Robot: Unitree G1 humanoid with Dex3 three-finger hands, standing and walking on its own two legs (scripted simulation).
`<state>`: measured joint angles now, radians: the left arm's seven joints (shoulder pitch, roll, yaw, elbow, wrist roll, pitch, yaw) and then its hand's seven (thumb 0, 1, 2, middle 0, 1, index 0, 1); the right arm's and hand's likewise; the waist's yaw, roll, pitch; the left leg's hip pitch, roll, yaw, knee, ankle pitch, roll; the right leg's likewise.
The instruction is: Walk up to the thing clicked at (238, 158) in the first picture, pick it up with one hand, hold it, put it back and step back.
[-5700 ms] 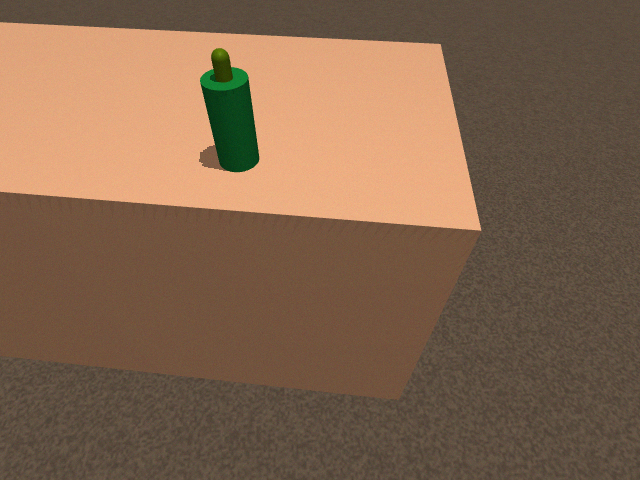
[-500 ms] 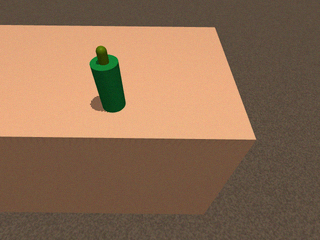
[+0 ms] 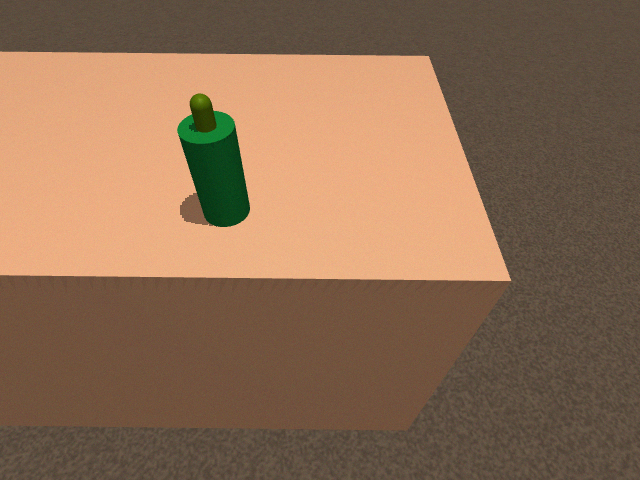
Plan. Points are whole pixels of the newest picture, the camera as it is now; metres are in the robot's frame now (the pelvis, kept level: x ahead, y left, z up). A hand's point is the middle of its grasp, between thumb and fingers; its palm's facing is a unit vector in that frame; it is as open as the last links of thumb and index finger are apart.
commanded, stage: stand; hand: left
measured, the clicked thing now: (214, 160) +0.50 +0.16 +0.12
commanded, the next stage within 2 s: rise first in 0.12 s
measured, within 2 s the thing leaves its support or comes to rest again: neither
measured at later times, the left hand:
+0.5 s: hand (143, 444) +0.18 +0.25 -0.11, palm faces +0.18 -0.93 -0.31, open 11.8 cm
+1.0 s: hand (84, 397) +0.20 +0.26 +0.04, palm faces +0.31 -0.87 -0.38, open 17.4 cm
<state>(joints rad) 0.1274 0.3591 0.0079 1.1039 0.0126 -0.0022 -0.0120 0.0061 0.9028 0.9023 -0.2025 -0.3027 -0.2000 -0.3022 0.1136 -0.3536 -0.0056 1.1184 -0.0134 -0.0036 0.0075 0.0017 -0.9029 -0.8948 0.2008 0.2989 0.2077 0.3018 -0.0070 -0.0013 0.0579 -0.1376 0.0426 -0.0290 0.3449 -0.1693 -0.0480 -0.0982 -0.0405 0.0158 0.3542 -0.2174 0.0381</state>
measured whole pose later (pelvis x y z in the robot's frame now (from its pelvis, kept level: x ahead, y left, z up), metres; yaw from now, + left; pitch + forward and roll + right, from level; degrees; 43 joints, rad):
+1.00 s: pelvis +0.01 +0.00 -0.01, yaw +0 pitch -3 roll +0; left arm 0.43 0.30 0.24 0.01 -0.05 -0.13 0.04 -0.01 -0.50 0.02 -0.04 -0.03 -0.03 -0.05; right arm 0.29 -0.23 -0.13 0.54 0.03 -0.09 -0.04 -0.01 0.51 -0.01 0.05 0.05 0.06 0.05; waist 0.03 0.04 0.01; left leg -0.15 0.03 -0.03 0.43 -0.23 -0.04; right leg -0.11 -0.05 0.02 0.44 -0.28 0.04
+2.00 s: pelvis -0.01 +0.00 -0.01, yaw +1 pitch -4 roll +0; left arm 0.41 0.36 0.39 -0.30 -0.04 -0.37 0.01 -0.01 -0.55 0.03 -0.05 -0.04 -0.05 -0.04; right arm 0.26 -0.23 -0.22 0.61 0.03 -0.15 -0.04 -0.01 0.54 -0.03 0.05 0.05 0.06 0.05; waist 0.06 0.06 0.04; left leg -0.16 0.03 -0.04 0.44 -0.21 -0.05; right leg -0.13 -0.05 0.01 0.47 -0.28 0.04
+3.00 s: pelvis +0.01 +0.01 -0.01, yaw -1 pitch +1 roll +0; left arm -0.18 0.52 0.53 0.22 -0.21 -0.07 -0.35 -0.01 -0.59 0.05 -0.07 -0.05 -0.06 -0.06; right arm 0.29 -0.22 -0.09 0.53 0.04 -0.12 -0.07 -0.01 0.54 -0.05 0.05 0.05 0.06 0.05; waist -0.01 0.03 -0.06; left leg -0.29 0.03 -0.02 0.56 -0.28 -0.04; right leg -0.25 -0.05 0.03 0.56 -0.32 0.05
